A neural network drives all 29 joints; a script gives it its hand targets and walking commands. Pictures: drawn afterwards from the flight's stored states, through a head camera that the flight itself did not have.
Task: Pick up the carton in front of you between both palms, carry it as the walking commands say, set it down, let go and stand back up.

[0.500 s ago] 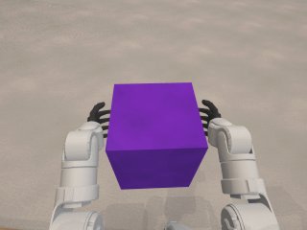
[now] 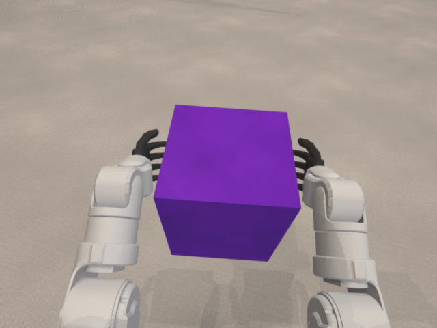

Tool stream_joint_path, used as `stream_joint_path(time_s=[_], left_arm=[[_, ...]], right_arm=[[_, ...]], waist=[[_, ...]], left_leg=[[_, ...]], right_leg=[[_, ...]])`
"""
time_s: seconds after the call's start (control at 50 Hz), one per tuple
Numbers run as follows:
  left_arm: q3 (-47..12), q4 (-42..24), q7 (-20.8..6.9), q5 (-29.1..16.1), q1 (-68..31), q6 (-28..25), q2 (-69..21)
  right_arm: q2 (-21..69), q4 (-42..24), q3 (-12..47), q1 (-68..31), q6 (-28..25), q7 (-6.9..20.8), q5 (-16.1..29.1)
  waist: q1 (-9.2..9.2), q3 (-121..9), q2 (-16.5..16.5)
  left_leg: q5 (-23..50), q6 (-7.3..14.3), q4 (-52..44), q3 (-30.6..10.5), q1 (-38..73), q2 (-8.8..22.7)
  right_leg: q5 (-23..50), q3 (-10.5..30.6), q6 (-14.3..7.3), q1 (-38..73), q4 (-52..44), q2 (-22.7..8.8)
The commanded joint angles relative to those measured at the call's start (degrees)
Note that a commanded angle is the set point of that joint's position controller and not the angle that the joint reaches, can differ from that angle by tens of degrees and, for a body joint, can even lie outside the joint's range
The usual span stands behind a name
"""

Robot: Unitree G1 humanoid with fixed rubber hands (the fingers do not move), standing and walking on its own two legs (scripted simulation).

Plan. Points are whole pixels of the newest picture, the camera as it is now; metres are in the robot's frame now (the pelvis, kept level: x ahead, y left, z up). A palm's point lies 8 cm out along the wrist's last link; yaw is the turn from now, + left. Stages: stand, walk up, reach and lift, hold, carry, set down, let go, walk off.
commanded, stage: carry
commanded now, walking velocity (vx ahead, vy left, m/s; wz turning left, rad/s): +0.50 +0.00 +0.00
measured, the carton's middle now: (224, 188) +0.38 +0.01 +0.04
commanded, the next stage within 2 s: none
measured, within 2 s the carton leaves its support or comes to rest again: neither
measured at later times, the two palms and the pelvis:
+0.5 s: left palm (185, 76) +0.67 +0.12 +0.11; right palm (300, 76) +0.70 -0.18 +0.11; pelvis +0.34 -0.05 +0.03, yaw +3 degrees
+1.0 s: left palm (181, 41) +0.90 +0.16 +0.09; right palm (277, 47) +0.88 -0.14 +0.09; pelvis +0.63 +0.02 +0.02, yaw -2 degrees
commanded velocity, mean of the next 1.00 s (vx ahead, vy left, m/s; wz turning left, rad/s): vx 0.50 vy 0.00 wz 0.00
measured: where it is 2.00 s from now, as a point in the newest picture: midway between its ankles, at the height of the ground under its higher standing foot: (222, 154)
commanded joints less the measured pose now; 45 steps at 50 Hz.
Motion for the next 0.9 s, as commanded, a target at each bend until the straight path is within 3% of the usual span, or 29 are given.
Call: stream_joint_path(time_s=[0.0, 0.02, 0.06, 0.12, 0.22, 0.26, 0.28, 0.3, 0.32, 0.34, 0.36, 0.38, 0.4, 0.44, 0.5, 0.58, 0.66, 0.74, 0.78, 0.8, 0.82, 0.84, 0.86, 0.88], left_arm=[[-34.24, -9.24, -13.62, -20.35, -34.81, 1.81, -63.7], [-34.46, -11.05, -13.31, -19.81, -36.11, 1.53, -64.33], [-33.44, -11.98, -12.68, -17.68, -34.9, 0.74, -64.81], [-33.2, -13.4, -11.75, -14.49, -31.61, -0.52, -63.79], [-34.95, -14.84, -11.58, -11.62, -27.76, -2.13, -60.88], [-35.88, -15.22, -11.89, -11.67, -27.02, -2.04, -59.61], [-36.42, -15.26, -12.08, -12.03, -27.12, -1.9, -59.29], [-36.37, -14.77, -12.31, -12.46, -26.1, -1.61, -58.44], [-35.79, -14.05, -12.65, -12.88, -25.18, -1.15, -57.18], [-35.06, -12.5, -12.78, -12.63, -24.59, -0.74, -54.98], [-34.71, -10.79, -12.98, -13.34, -23.33, -0.1, -55.18], [-35.29, -12.5, -13.44, -14.45, -23.92, 0.07, -56.8], [-36.0, -13.94, -14.03, -15.97, -26.48, 0.46, -59.33], [-37.1, -16.2, -15.25, -18.43, -30.46, 1.48, -62.94], [-38.07, -17.76, -17.07, -20.32, -30.22, 2.78, -65.6], [-37.45, -18.88, -19.06, -19.85, -23.51, 4.67, -65.84], [-37.44, -20.25, -20.0, -17.07, -13.24, 6.0, -64.24], [-38.81, -23.3, -19.75, -14.01, -5.12, 6.68, -62.08], [-39.7, -24.74, -19.56, -12.98, -2.26, 6.9, -61.14], [-40.15, -25.42, -19.46, -12.85, -1.36, 7.18, -61.38], [-40.33, -26.17, -19.43, -12.77, -0.22, 7.49, -61.16], [-40.42, -27.05, -19.56, -12.69, 0.71, 8.0, -60.59], [-41.5, -28.87, -19.54, -13.66, -0.99, 8.59, -61.22], [-42.12, -29.7, -19.56, -14.14, -2.5, 8.5, -61.39]], right_arm=[[54.89, -5.63, 37.84, -36.16, 0.06, 12.08, 24.5], [58.33, -7.13, 39.14, -38.79, -0.19, 12.33, 26.75], [62.15, -11.49, 42.02, -43.98, -0.78, 12.79, 30.38], [64.26, -12.5, 44.39, -44.15, -1.71, 13.55, 32.58], [63.56, -10.49, 46.09, -39.04, -3.17, 14.72, 32.24], [62.27, -9.67, 45.97, -37.6, -3.32, 14.63, 31.72], [61.23, -9.48, 45.94, -36.94, -3.17, 14.4, 31.3], [59.7, -9.19, 45.55, -36.39, -2.92, 14.15, 30.53], [57.7, -8.63, 44.7, -36.1, -2.54, 13.95, 29.63], [57.92, -6.23, 44.09, -33.68, -1.6, 13.86, 29.03], [56.88, -4.62, 43.22, -32.58, -0.87, 13.78, 28.55], [58.24, -5.02, 42.78, -32.19, -0.63, 13.63, 28.43], [59.14, -5.9, 42.07, -33.76, -0.47, 13.45, 27.75], [60.86, -5.4, 40.88, -32.25, 0.01, 12.92, 25.6], [62.1, -5.86, 40.11, -27.02, 0.31, 12.03, 22.23], [61.78, -9.98, 40.7, -20.58, 1.21, 11.06, 18.58], [61.01, -15.65, 43.58, -15.72, 3.02, 11.92, 18.06], [60.26, -19.09, 46.3, -11.0, 4.89, 14.46, 20.09], [59.95, -19.55, 46.71, -7.91, 5.6, 15.82, 20.98], [59.96, -19.03, 46.32, -5.81, 5.9, 16.29, 21.09], [59.45, -19.05, 45.76, -3.49, 6.17, 16.73, 21.15], [58.19, -19.08, 44.87, -1.2, 6.48, 16.91, 20.8], [58.71, -17.94, 44.61, -1.47, 6.15, 17.17, 20.51], [59.88, -19.41, 44.97, -1.64, 6.06, 17.49, 21.46]], waist=[[-6.2, -34.38, 9.0], [-6.09, -30.86, 3.84], [-5.53, -28.97, 2.58], [-5.87, -28.65, 7.33], [-6.59, -25.31, 7.86], [-5.04, -25.48, 8.77], [-3.54, -27.36, 7.84], [-1.7, -29.33, 6.53], [-0.39, -32.48, -0.4], [-1.53, -38.18, -14.12], [-0.71, -38.32, -14.21], [0.15, -37.06, -12.15], [-0.1, -32.77, -6.03], [-0.65, -28.8, -2.73], [-0.85, -27.45, -3.99], [-0.84, -24.39, -7.55], [-0.56, -18.97, -9.48], [-0.34, -14.71, -9.71], [-1.03, -14.97, -8.37], [-1.81, -17.18, -5.76], [-2.56, -20.22, -2.26], [-2.78, -23.19, 8.99], [-3.09, -24.07, 21.23], [-3.05, -22.05, 15.96]], left_leg=[[18.0, 12.43, -1.93, -35.75, 50.41, 23.2], [21.39, 13.0, -2.71, -33.86, 43.49, 22.23], [14.23, 11.07, -4.46, -29.46, 35.96, 19.15], [23.78, 9.32, -4.17, -23.36, 35.6, 16.65], [34.19, 3.55, -3.64, -10.35, 32.18, 10.36], [40.04, 0.07, -1.66, -7.35, 29.67, 10.32], [41.2, -2.07, 4.06, -4.01, 27.48, 9.7], [35.8, -3.56, 9.91, -2.31, 21.89, 9.03], [9.22, -5.38, 18.9, -1.72, 12.67, 7.25], [-22.34, -7.22, 32.72, -2.74, -1.74, 0.52], [-25.59, -6.98, 39.68, -5.46, -8.12, 1.0], [-22.67, -6.69, 41.58, -6.8, -12.99, 2.56], [-18.77, -6.71, 38.19, -6.54, -14.24, 4.15], [-14.2, -7.12, 29.4, -5.71, -10.85, 5.86], [-12.91, -7.98, 19.93, -2.61, -7.35, 5.07], [-7.82, -8.69, 11.52, 0.6, -8.73, 4.35], [-0.43, -8.47, 2.93, 2.58, -8.65, 4.73], [4.51, -7.43, -5.9, 4.58, -2.88, 3.94], [6.53, -6.47, -10.12, 6.89, 7.41, 3.0], [4.52, -6.18, -11.89, 9.15, 16.82, 1.29], [0.3, -5.48, -10.31, 5.08, 28.51, 4.7], [-4.77, -2.09, -13.76, -16.38, 35.26, 18.48], [-6.46, 6.03, -18.82, -35.82, 44.3, 27.08], [-5.78, 6.8, -19.26, -34.34, 41.65, 27.18]], right_leg=[[7.47, 3.48, 0.44, -31.44, 2.36, -3.62], [8.85, 3.16, 0.96, -30.47, -1.88, -4.59], [6.83, 2.31, 1.18, -27.77, -8.92, -5.91], [13.24, -0.09, 1.5, -27.48, -20.17, -6.02], [29.82, -6.64, 0.53, -13.45, -48.31, -2.31], [37.16, -9.71, -0.11, -0.34, -58.71, 0.03], [43.13, -10.91, -0.81, 9.8, -64.58, 0.14], [44.39, -9.42, -1.58, 20.77, -64.64, -2.33], [59.58, 4.39, -3.02, 32.83, -59.94, -14.39], [69.31, 25.87, -10.83, 47.23, -59.26, -27.18], [63.87, 30.88, -13.72, 50.65, -61.14, -27.75], [49.86, 30.44, -14.25, 48.55, -64.29, -26.44], [47.46, 25.47, -11.34, 43.67, -66.18, -23.16], [52.5, 17.73, -7.24, 37.55, -68.26, -20.75], [55.13, 11.28, -5.08, 35.23, -70.65, -19.41], [55.83, 5.69, -4.69, 34.91, -71.67, -17.26], [54.89, 1.78, -4.5, 33.24, -73.68, -16.39], [57.81, -2.43, -3.28, 31.07, -72.48, -15.32], [59.36, -4.74, -1.78, 26.81, -66.74, -14.88], [57.08, -7.39, -0.62, 22.58, -59.65, -12.88], [47.33, -8.1, 0.7, 13.82, -51.1, -11.22], [29.24, -9.58, 2.82, 4.28, -36.23, -7.86], [8.31, -5.76, 3.13, -12.75, -24.89, -1.51], [6.74, -1.33, 1.8, -16.99, -17.85, -4.73]])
